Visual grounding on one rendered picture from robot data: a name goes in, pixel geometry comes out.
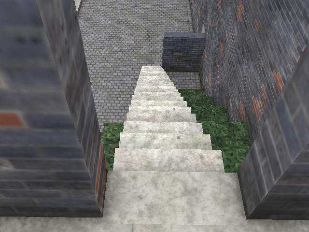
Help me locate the stairs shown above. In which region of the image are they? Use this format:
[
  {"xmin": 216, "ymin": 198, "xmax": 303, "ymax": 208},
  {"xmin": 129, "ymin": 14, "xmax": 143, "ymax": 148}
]
[{"xmin": 113, "ymin": 66, "xmax": 225, "ymax": 173}]

